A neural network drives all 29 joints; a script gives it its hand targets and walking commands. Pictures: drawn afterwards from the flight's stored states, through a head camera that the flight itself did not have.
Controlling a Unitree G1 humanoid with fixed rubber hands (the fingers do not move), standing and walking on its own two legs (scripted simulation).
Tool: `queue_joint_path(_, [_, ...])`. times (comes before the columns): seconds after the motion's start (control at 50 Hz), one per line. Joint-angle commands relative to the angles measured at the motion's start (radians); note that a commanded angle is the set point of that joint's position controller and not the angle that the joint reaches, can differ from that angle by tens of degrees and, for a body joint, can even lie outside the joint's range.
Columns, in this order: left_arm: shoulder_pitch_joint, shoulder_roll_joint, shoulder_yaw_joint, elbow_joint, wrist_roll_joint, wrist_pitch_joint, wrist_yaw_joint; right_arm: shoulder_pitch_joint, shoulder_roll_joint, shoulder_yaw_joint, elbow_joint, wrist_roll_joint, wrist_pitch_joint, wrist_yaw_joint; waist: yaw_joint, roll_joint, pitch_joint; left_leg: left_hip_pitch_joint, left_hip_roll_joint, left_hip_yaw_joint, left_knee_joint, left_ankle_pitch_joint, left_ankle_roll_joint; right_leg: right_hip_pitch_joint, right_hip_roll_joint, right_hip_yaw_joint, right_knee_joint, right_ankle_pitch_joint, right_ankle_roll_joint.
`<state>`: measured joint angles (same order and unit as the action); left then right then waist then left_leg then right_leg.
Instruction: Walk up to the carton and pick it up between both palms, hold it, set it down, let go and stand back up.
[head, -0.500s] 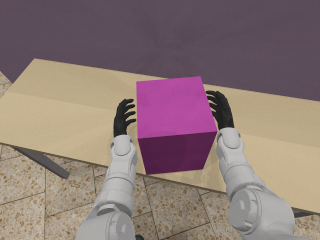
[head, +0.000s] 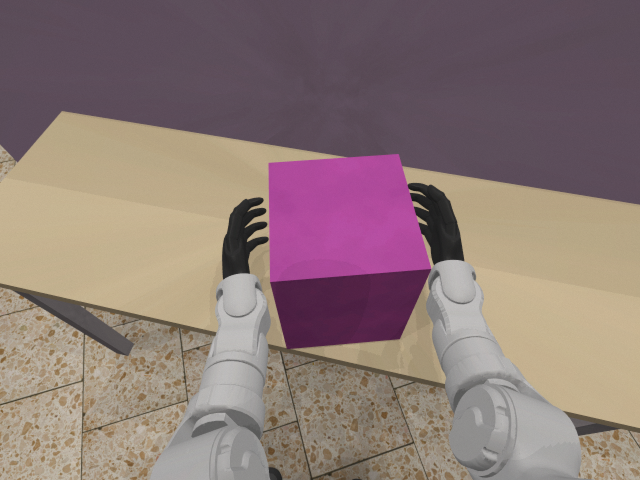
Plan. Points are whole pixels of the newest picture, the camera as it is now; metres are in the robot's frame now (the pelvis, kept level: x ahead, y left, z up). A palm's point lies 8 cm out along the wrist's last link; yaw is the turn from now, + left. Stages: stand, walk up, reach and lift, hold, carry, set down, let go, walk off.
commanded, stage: set down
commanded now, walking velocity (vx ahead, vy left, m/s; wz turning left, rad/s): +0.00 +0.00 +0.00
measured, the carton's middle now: (339, 257) +0.41 +0.02 -0.03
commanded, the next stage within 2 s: none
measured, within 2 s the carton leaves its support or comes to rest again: neither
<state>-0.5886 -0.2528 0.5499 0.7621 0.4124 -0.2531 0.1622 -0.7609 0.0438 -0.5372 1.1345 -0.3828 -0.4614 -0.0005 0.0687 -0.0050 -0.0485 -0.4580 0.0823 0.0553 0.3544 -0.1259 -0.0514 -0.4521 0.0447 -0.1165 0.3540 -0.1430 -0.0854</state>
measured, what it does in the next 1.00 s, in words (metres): stands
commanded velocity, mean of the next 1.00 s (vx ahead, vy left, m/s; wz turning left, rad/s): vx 0.00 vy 0.00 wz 0.00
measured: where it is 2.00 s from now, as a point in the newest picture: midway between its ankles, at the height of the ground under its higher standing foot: outside the picture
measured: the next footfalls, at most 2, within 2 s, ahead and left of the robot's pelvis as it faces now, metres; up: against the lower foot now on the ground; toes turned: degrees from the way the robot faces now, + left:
none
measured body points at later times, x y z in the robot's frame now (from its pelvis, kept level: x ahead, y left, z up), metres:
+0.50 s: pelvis +0.00 +0.00 +0.00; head +0.09 +0.01 +0.44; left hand +0.38 +0.16 +0.01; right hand +0.42 -0.11 +0.02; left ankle +0.01 +0.16 -0.74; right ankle +0.01 -0.06 -0.74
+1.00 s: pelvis +0.00 +0.01 -0.02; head +0.13 -0.01 +0.41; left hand +0.40 +0.18 -0.02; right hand +0.46 -0.10 -0.03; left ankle +0.01 +0.16 -0.74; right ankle +0.01 -0.06 -0.74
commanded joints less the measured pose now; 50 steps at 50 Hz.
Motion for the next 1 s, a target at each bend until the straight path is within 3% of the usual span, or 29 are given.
queue_joint_path(0.0, [-0.417,-0.321,-0.247,0.008,0.066,-0.009,-0.097,-0.365,0.453,0.207,0.031,-0.106,0.011,0.092,0.024,-0.086,-0.462,-0.031,-0.059,0.069,-0.029,0.086,0.095,0.483,-0.066,0.091,0.027,0.341,0.091])
queue_joint_path(0.04, [-0.414,-0.338,-0.231,0.006,0.067,-0.014,-0.102,-0.384,0.454,0.219,0.029,-0.097,0.014,0.103,0.060,-0.081,-0.475,-0.035,-0.055,0.069,-0.026,0.113,0.097,0.475,-0.070,0.095,0.037,0.348,0.097])
queue_joint_path(0.06, [-0.442,-0.325,-0.247,-0.033,0.054,-0.018,-0.101,-0.378,0.421,0.197,0.025,-0.112,0.013,0.105,0.022,-0.062,-0.491,-0.030,-0.058,0.072,-0.038,0.083,0.090,0.475,-0.067,0.078,0.032,0.331,0.101])
queue_joint_path(0.1, [-0.430,-0.354,-0.268,-0.025,0.056,-0.015,-0.094,-0.363,0.426,0.182,0.020,-0.105,0.012,0.104,0.015,-0.048,-0.485,-0.011,-0.052,0.065,-0.028,0.097,0.085,0.415,-0.050,0.064,0.026,0.273,0.084])
queue_joint_path(0.16, [-0.413,-0.347,-0.242,-0.019,0.080,-0.010,-0.086,-0.353,0.405,0.166,0.082,-0.112,0.018,0.112,0.024,-0.025,-0.434,0.023,-0.053,0.062,-0.034,0.095,0.089,0.394,-0.043,0.063,0.010,0.207,0.080])
queue_joint_path(0.24, [-0.422,-0.334,-0.223,-0.006,0.077,0.004,-0.088,-0.349,0.423,0.181,0.030,-0.109,0.038,0.115,0.054,-0.058,-0.445,-0.015,-0.054,0.080,-0.024,0.084,0.095,0.427,-0.047,0.081,0.025,0.219,0.084])
queue_joint_path(0.3, [-0.435,-0.359,-0.244,-0.018,0.051,-0.011,-0.094,-0.374,0.421,0.176,0.001,-0.125,0.023,0.107,0.031,-0.062,-0.508,-0.011,-0.051,0.060,-0.004,0.144,0.090,0.413,-0.049,0.072,0.036,0.293,0.089])
queue_joint_path(0.34, [-0.383,-0.351,-0.220,-0.011,0.075,0.000,-0.096,-0.337,0.433,0.187,0.004,-0.109,0.022,0.118,0.049,-0.052,-0.481,-0.020,-0.051,0.069,-0.009,0.137,0.094,0.442,-0.054,0.079,0.042,0.337,0.093])
queue_joint_path(0.38, [-0.385,-0.354,-0.226,-0.013,0.087,0.003,-0.090,-0.347,0.405,0.167,0.002,-0.114,0.032,0.118,0.031,-0.029,-0.463,0.004,-0.053,0.063,-0.005,0.105,0.093,0.390,-0.041,0.062,0.034,0.239,0.081])
queue_joint_path(0.42, [-0.398,-0.347,-0.204,-0.023,0.092,0.007,-0.085,-0.350,0.423,0.172,-0.003,-0.113,0.037,0.120,0.051,-0.037,-0.465,0.007,-0.050,0.063,-0.006,0.127,0.096,0.374,-0.042,0.071,0.024,0.233,0.081])
queue_joint_path(0.44, [-0.385,-0.259,-0.205,-0.030,0.077,0.009,-0.078,-0.305,0.307,0.140,0.038,-0.102,0.042,0.113,0.035,-0.017,-0.492,-0.009,-0.067,0.075,0.021,0.124,0.098,0.377,-0.042,0.088,0.044,0.220,0.070])
queue_joint_path(0.48, [-0.379,-0.213,-0.187,-0.003,0.063,-0.006,-0.075,-0.332,0.270,0.154,0.005,-0.084,0.033,0.101,0.037,-0.027,-0.502,-0.055,-0.073,0.070,0.009,0.141,0.095,0.416,-0.053,0.100,0.055,0.331,0.082])
queue_joint_path(0.52, [-0.349,-0.213,-0.118,0.024,0.088,-0.008,-0.071,-0.330,0.285,0.117,0.013,-0.112,0.062,0.084,0.045,-0.090,-0.405,-0.044,-0.071,0.071,-0.004,0.086,0.108,0.403,-0.050,0.103,0.043,0.226,0.093])
queue_joint_path(0.54, [-0.390,-0.158,-0.102,0.027,0.068,-0.019,-0.065,-0.355,0.243,0.138,-0.012,-0.078,0.069,0.082,0.072,-0.104,-0.430,-0.061,-0.066,0.084,-0.004,0.071,0.111,0.407,-0.047,0.113,0.044,0.202,0.094])
queue_joint_path(0.58, [-0.412,-0.038,-0.127,-0.011,0.011,-0.019,-0.032,-0.389,0.087,0.123,-0.010,-0.026,0.058,0.069,0.073,-0.064,-0.506,-0.023,-0.061,0.074,0.038,0.116,0.098,0.359,-0.039,0.104,0.057,0.189,0.085])
queue_joint_path(0.6, [-0.400,-0.085,-0.149,0.007,-0.013,-0.027,-0.030,-0.385,0.122,0.170,-0.018,0.000,0.050,0.058,0.062,-0.086,-0.500,-0.061,-0.062,0.071,0.046,0.125,0.094,0.377,-0.035,0.114,0.060,0.251,0.085])
queue_joint_path(0.62, [-0.376,0.039,-0.169,0.010,-0.042,-0.040,-0.003,-0.362,-0.048,0.170,0.021,0.052,0.027,0.031,0.043,-0.046,-0.618,-0.037,-0.063,0.069,0.072,0.218,0.073,0.393,-0.025,0.106,0.086,0.367,0.069])
queue_joint_path(0.66, [-0.426,0.054,-0.223,-0.003,-0.091,-0.063,0.048,-0.438,-0.075,0.226,0.063,0.124,0.012,0.003,0.048,-0.026,-0.626,-0.066,-0.057,0.052,0.103,0.212,0.062,0.290,-0.007,0.105,0.093,0.295,0.055])
queue_joint_path(0.7, [-0.430,-0.007,-0.231,0.054,-0.111,-0.071,0.062,-0.466,0.037,0.318,0.069,0.191,0.037,-0.002,0.092,-0.023,-0.567,-0.127,-0.065,0.043,0.101,0.103,0.073,0.248,-0.009,0.119,0.085,0.152,0.055])
queue_joint_path(0.74, [-0.433,0.159,-0.211,0.061,-0.143,-0.095,0.084,-0.446,-0.131,0.318,0.079,0.256,0.034,-0.028,0.086,-0.031,-0.688,-0.119,-0.075,0.053,0.136,0.131,0.056,0.307,-0.001,0.134,0.123,0.222,0.056])
queue_joint_path(0.78, [-0.453,0.123,-0.226,0.082,-0.190,-0.116,0.082,-0.498,-0.119,0.355,0.067,0.281,0.030,-0.043,0.087,-0.044,-0.727,-0.177,-0.076,0.043,0.142,0.142,0.049,0.312,-0.007,0.138,0.138,0.259,0.053])
queue_joint_path(0.8, [-0.475,0.131,-0.223,0.090,-0.204,-0.125,0.082,-0.550,-0.120,0.376,0.018,0.294,0.028,-0.037,0.113,-0.073,-0.759,-0.194,-0.070,0.043,0.157,0.137,0.050,0.288,-0.002,0.139,0.157,0.251,0.066])
queue_joint_path(0.82, [-0.493,0.165,-0.233,0.099,-0.217,-0.139,0.089,-0.558,-0.171,0.352,0.022,0.303,0.014,-0.043,0.095,-0.054,-0.828,-0.184,-0.073,0.044,0.181,0.180,0.039,0.259,-0.004,0.135,0.172,0.303,0.066])
queue_joint_path(0.88, [-0.472,0.200,-0.235,0.099,-0.238,-0.161,0.099,-0.579,-0.244,0.415,0.058,0.378,-0.008,-0.058,0.109,-0.034,-0.959,-0.188,-0.083,0.046,0.232,0.278,0.021,0.311,0.009,0.140,0.214,0.436,0.061])
queue_joint_path(0.9, [-0.438,0.170,-0.262,0.095,-0.245,-0.155,0.094,-0.573,-0.270,0.425,0.111,0.404,-0.019,-0.063,0.069,-0.040,-0.934,-0.156,-0.084,0.029,0.237,0.333,0.013,0.318,0.017,0.126,0.229,0.530,0.062])
queue_joint_path(0.92, [-0.430,0.214,-0.256,0.116,-0.262,-0.159,0.097,-0.598,-0.311,0.455,0.110,0.438,-0.033,-0.063,0.112,-0.016,-0.943,-0.169,-0.087,0.018,0.250,0.326,0.008,0.303,0.018,0.128,0.249,0.507,0.070])
queue_joint_path(0.94, [-0.423,0.196,-0.261,0.112,-0.263,-0.166,0.091,-0.600,-0.279,0.492,0.095,0.471,-0.040,-0.062,0.122,-0.031,-0.947,-0.162,-0.080,0.015,0.255,0.350,0.004,0.289,0.018,0.130,0.257,0.558,0.076])
queue_joint_path(0.96, [-0.449,0.179,-0.316,0.113,-0.288,-0.164,0.086,-0.606,-0.307,0.479,0.114,0.485,-0.041,-0.057,0.085,-0.012,-0.949,-0.146,-0.082,0.010,0.251,0.353,0.003,0.267,0.024,0.121,0.248,0.531,0.066])
queue_joint_path(0.98, [-0.426,0.176,-0.313,0.119,-0.308,-0.175,0.076,-0.605,-0.301,0.496,0.110,0.489,-0.053,-0.062,0.069,-0.069,-0.945,-0.154,-0.081,0.009,0.272,0.357,0.001,0.263,0.029,0.117,0.256,0.572,0.072])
